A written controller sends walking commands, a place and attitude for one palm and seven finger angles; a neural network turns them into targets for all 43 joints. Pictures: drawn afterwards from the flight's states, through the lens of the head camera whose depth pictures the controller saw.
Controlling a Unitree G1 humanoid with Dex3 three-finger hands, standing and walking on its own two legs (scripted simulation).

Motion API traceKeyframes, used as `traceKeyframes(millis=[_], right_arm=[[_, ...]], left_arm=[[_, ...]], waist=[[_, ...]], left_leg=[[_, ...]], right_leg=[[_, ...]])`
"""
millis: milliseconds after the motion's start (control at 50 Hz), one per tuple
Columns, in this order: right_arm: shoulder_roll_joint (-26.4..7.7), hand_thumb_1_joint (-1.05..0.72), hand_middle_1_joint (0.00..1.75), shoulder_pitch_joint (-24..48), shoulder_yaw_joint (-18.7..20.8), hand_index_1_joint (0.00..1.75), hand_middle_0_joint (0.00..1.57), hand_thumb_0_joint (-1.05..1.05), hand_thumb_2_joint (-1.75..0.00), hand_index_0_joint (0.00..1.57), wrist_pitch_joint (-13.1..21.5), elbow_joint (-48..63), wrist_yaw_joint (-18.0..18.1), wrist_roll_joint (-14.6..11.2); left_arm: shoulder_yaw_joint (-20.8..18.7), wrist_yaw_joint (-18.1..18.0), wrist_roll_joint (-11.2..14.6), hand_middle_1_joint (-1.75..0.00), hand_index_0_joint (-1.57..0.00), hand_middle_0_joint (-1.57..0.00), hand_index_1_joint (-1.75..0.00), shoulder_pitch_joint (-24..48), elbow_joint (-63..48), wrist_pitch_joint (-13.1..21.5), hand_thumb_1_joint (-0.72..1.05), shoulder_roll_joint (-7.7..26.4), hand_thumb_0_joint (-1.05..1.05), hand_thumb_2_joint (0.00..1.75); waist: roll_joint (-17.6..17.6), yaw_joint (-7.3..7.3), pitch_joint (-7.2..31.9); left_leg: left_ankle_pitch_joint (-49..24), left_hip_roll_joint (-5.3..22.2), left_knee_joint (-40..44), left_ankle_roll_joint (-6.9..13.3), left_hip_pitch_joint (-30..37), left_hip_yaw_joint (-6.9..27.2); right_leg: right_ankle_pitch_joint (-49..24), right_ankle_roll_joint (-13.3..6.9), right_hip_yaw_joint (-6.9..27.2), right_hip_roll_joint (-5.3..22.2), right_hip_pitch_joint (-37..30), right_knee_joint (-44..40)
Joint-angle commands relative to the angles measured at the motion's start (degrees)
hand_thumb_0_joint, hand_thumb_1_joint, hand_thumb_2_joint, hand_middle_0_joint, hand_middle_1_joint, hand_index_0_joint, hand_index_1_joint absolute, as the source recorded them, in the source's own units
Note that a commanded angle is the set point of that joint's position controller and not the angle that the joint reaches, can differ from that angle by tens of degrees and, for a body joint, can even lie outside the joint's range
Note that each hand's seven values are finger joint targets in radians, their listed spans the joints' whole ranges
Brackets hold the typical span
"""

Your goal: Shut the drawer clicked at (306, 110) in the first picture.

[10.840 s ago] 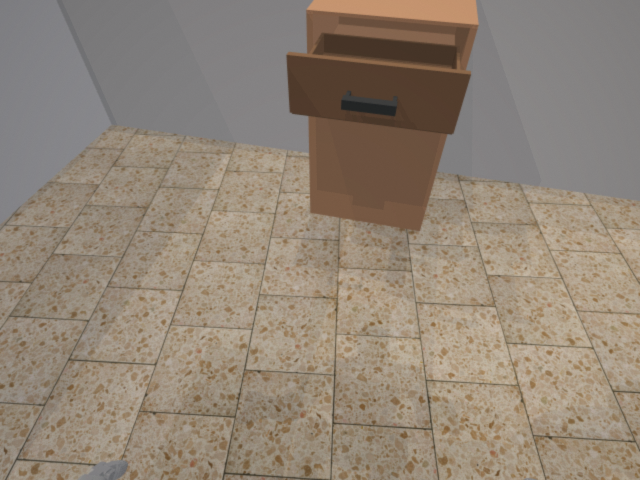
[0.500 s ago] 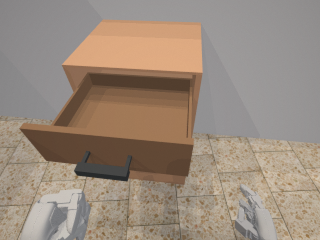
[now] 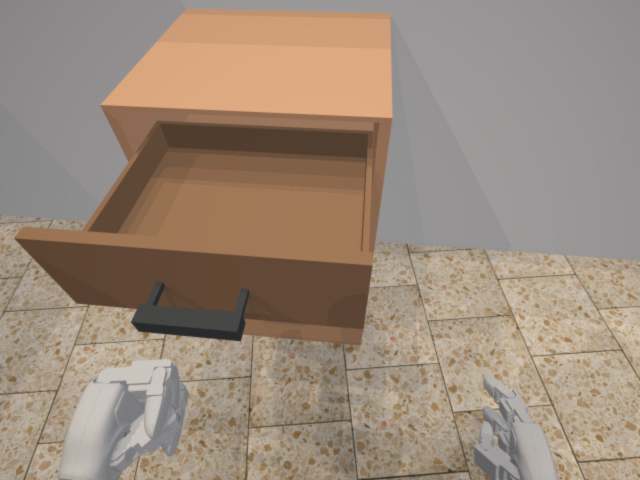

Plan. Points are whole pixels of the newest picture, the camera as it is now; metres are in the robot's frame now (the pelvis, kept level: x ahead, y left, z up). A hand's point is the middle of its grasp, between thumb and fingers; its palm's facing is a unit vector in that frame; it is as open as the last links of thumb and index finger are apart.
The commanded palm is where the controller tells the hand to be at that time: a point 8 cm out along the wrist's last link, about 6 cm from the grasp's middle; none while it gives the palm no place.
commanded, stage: bring the fist close to the handle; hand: left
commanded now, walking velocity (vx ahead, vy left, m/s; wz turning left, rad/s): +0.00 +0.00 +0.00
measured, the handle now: (195, 307) +0.33 +0.19 +0.03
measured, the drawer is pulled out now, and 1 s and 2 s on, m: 0.29 0.29 0.23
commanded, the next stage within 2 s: push the drawer shut in 1.00 s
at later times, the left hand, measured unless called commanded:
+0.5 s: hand (201, 392) +0.21 +0.15 +0.03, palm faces -0.08 -1.00 -0.02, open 3.3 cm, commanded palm +0.19 +0.21 +0.04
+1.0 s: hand (201, 391) +0.22 +0.16 +0.02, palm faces -0.05 -1.00 -0.03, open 3.3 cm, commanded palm +0.20 +0.21 +0.03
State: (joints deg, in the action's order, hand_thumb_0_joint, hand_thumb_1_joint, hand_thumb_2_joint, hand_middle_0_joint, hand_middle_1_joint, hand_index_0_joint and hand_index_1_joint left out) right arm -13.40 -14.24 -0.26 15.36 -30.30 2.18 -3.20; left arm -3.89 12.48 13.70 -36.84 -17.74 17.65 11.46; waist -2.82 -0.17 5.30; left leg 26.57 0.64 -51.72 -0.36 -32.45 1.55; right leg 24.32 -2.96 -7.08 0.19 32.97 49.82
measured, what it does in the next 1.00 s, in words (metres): stands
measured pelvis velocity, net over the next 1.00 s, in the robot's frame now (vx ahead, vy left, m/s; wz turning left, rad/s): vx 0.00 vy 0.02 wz -0.02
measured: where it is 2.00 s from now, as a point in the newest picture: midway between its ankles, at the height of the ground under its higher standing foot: outside the picture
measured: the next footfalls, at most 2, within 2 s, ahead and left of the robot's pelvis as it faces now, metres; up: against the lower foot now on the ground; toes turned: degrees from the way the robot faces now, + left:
none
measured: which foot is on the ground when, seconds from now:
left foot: down 0.00-1.00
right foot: down 0.00-1.00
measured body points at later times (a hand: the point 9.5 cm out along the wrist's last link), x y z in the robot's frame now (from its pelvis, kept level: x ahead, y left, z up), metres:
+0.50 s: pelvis +0.00 +0.02 -0.02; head +0.07 +0.01 +0.42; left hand +0.21 +0.21 +0.04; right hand +0.19 -0.22 -0.10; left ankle +0.00 +0.12 -0.69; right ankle +0.01 -0.09 -0.69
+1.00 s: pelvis +0.00 +0.02 -0.03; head +0.07 +0.02 +0.41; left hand +0.22 +0.21 +0.03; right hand +0.18 -0.22 -0.11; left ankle +0.00 +0.12 -0.69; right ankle +0.01 -0.09 -0.69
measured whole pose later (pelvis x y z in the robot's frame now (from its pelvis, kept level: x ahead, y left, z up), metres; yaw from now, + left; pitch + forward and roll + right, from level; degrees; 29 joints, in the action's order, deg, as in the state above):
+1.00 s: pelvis +0.00 +0.02 -0.03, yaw -1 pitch +16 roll -2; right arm -13.0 -13.9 -0.3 6.4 -25.6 0.8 -1.6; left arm -0.4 6.5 10.2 -28.4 -9.9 21.0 10.2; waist -1.9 1.3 8.3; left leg 31.9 0.1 -63.5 1.2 -47.4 0.4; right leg 28.7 -1.6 -5.9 1.1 47.9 60.9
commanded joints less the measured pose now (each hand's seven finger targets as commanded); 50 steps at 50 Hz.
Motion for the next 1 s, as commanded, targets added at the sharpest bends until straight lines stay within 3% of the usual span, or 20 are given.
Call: traceKeyframes(millis=[0, 40, 60, 140, 220, 240, 360, 440, 480, 560, 700, 840, 900, 920, 940, 980], right_arm=[[-5.5, -0.9, 0.3, 6.1, 2.5, 0.3, 0.2, 0.0, -0.9, 0.2, 3.1, 9.8, 0.1, 0.2], [-5.8, -0.9, 0.3, 6.1, 2.7, 0.3, 0.2, 0.0, -0.9, 0.2, 2.6, 9.7, 0.2, 0.4], [-5.8, -0.9, 0.3, 5.9, 2.7, 0.3, 0.2, 0.0, -0.9, 0.2, 2.4, 10.0, 0.2, 0.5], [-5.8, -0.9, 0.3, 5.7, 3.1, 0.3, 0.2, 0.0, -0.9, 0.2, 1.5, 9.7, 0.0, 0.8], [-5.9, -0.9, 0.3, 4.9, 2.8, 0.3, 0.2, 0.0, -0.9, 0.2, 1.4, 9.9, -0.3, 1.0], [-6.1, -0.9, 0.3, 5.0, 2.9, 0.3, 0.2, 0.0, -0.9, 0.2, 1.2, 9.5, -0.2, 1.1], [-7.0, -0.9, 0.3, 4.1, 2.7, 0.3, 0.2, 0.0, -0.9, 0.2, 0.2, 10.3, -0.4, 1.5], [-7.1, -0.9, 0.3, 3.8, 3.0, 0.3, 0.2, 0.0, -0.9, 0.2, -1.0, 10.5, -0.3, 1.7], [-6.6, -0.9, 0.3, 3.3, 3.1, 0.3, 0.2, 0.0, -0.9, 0.2, -1.7, 11.4, -0.6, 1.7], [-6.6, -0.9, 0.3, 3.2, 2.9, 0.3, 0.2, 0.0, -0.9, 0.2, -3.0, 11.2, -0.9, 1.9], [-6.5, -0.9, 0.3, 2.6, 3.0, 0.3, 0.2, 0.0, -0.9, 0.2, -4.3, 12.7, -1.2, 1.7], [-6.7, -0.9, 0.3, 3.1, 3.0, 0.3, 0.2, 0.0, -0.9, 0.2, -5.9, 13.1, -1.0, 1.6], [-6.6, -0.9, 0.3, 3.0, 2.9, 0.3, 0.2, 0.0, -0.9, 0.2, -5.9, 13.8, -1.1, 1.7], [-6.6, -0.9, 0.3, 2.8, 2.8, 0.3, 0.2, 0.0, -0.9, 0.2, -5.9, 13.7, -1.1, 1.6], [-6.8, -0.9, 0.3, 2.9, 2.9, 0.3, 0.2, 0.0, -0.9, 0.2, -5.9, 13.4, -0.9, 1.7], [-6.7, -0.9, 0.3, 2.6, 2.8, 0.3, 0.2, 0.0, -0.9, 0.2, -5.7, 13.6, -0.9, 1.7]], left_arm=[[-3.6, -0.5, 0.7, -1.6, -1.4, -1.4, -1.6, -1.0, -8.7, 3.7, 0.9, 4.0, 0.0, 0.9], [-3.8, -1.1, 0.1, -1.6, -1.4, -1.4, -1.6, 0.4, -7.0, 3.5, 0.9, 4.4, 0.0, 0.9], [-2.7, -1.1, 0.1, -1.6, -1.4, -1.4, -1.6, 0.8, -7.7, 3.8, 0.9, 3.2, 0.0, 0.9], [-4.8, -2.0, -0.5, -1.6, -1.4, -1.4, -1.6, 1.1, -7.0, 5.4, 0.9, 5.1, 0.0, 0.9], [-1.7, -2.1, -0.4, -1.6, -1.4, -1.4, -1.6, 4.5, -7.0, 7.6, 0.9, 3.0, 0.0, 0.9], [-2.2, -2.3, -0.7, -1.6, -1.4, -1.4, -1.6, 5.7, -6.2, 7.9, 0.9, 3.6, 0.0, 0.9], [1.3, -2.1, -1.9, -1.6, -1.4, -1.4, -1.6, 9.6, -3.8, 7.9, 0.9, 1.7, 0.0, 0.9], [-1.3, -3.2, -2.6, -1.6, -1.4, -1.4, -1.6, 10.9, -2.3, 7.5, 0.9, 3.9, 0.0, 0.9], [-0.7, -3.7, -2.4, -1.6, -1.4, -1.4, -1.6, 9.5, -2.8, 7.3, 0.9, 2.7, 0.0, 0.9], [-0.9, -4.7, -2.6, -1.6, -1.4, -1.4, -1.6, 11.9, -1.3, 7.3, 0.9, 2.5, 0.0, 0.9], [1.6, -4.5, -2.7, -1.6, -1.4, -1.4, -1.6, 8.9, -5.6, 7.2, 0.9, 2.1, 0.0, 0.9], [0.2, -6.0, -3.4, -1.6, -1.4, -1.4, -1.6, 8.7, -3.0, 6.4, 0.9, 2.8, 0.0, 0.9], [1.7, -6.0, -3.1, -1.6, -1.4, -1.4, -1.6, 8.3, -4.9, 7.3, 0.9, 1.6, 0.0, 0.9], [1.9, -5.9, -3.0, -1.6, -1.4, -1.4, -1.6, 9.1, -4.6, 7.4, 0.9, 1.5, 0.0, 0.9], [0.5, -6.0, -3.1, -1.6, -1.4, -1.4, -1.6, 10.6, -5.4, 7.9, 0.9, 3.4, 0.0, 0.9], [1.7, -5.7, -3.1, -1.6, -1.4, -1.4, -1.6, 10.4, -6.3, 8.5, 0.9, 2.8, 0.0, 0.9]], waist=[[3.8, -0.04, 5.6], [5.8, 0.26, 5.2], [5.1, 0.39, 5.6], [4.2, -0.23, 7.8], [1.1, 1.14, 8.0], [2.5, 1.58, 7.9], [1.4, 2.6, 10.0], [2.6, 1.54, 13.1], [2.4, 1.0, 15.9], [1.7, 1.54, 14.9], [-0.1, 1.48, 17.4], [3.1, 2.18, 12.8], [1.7, 1.91, 14.3], [2.6, 2.44, 14.0], [1.8, 2.38, 14.4], [1.0, 2.45, 15.3]], left_leg=[[-10.8, -1.9, 5.9, 2.0, -1.7, -0.5], [-10.6, -1.7, 5.7, 2.0, -2.6, -0.4], [-10.6, -1.8, 5.7, 2.1, -2.5, -0.5], [-12.5, -1.7, 4.9, 2.0, -3.2, -0.6], [-11.6, -1.6, 3.4, 1.9, -3.4, -0.5], [-11.8, -1.4, 3.1, 1.9, -4.1, -0.1], [-11.2, -1.2, 1.0, 1.8, -5.7, 0.7], [-13.5, -1.0, -0.2, 1.6, -6.9, 0.9], [-15.9, -1.1, -0.7, 1.6, -6.4, 0.5], [-16.4, -0.9, -1.9, 1.3, -8.2, 0.6], [-19.5, -0.4, -1.8, 1.2, -5.9, 1.0], [-14.0, -0.6, -2.0, 1.4, -9.9, 1.0], [-13.5, -0.7, -2.2, 1.4, -9.5, 0.9], [-12.5, -0.7, -2.4, 1.5, -9.8, 0.7], [-12.5, -0.7, -2.7, 1.6, -9.8, 0.8], [-12.9, -0.7, -2.7, 1.6, -9.1, 0.8]], right_leg=[[-6.6, 2.3, 7.1, 1.5, -6.6, -10.1], [-6.3, 2.5, 7.0, 1.4, -6.0, -9.7], [-6.7, 2.5, 6.8, 1.4, -5.7, -9.3], [-10.0, 2.1, 6.2, 1.1, -6.1, -6.9], [-8.9, 1.9, 5.3, 0.7, -2.3, -4.8], [-9.0, 1.9, 5.0, 0.5, -1.8, -4.3], [-8.3, 1.7, 4.1, 0.3, 2.2, -0.9], [-10.5, 1.5, 3.9, 0.1, 1.8, 1.4], [-13.5, 1.5, 4.0, 0.2, 0.5, 2.2], [-14.2, 1.3, 3.7, 0.1, 2.4, 3.7], [-15.2, 1.3, 3.3, -0.1, 2.2, 3.9], [-11.4, 1.4, 3.3, -0.3, 4.0, 3.6], [-10.6, 1.3, 3.5, -0.2, 4.0, 3.8], [-10.1, 1.4, 3.7, -0.2, 4.2, 3.5], [-9.9, 1.3, 4.0, -0.2, 4.4, 3.6], [-10.1, 1.3, 4.0, -0.2, 4.3, 3.7]])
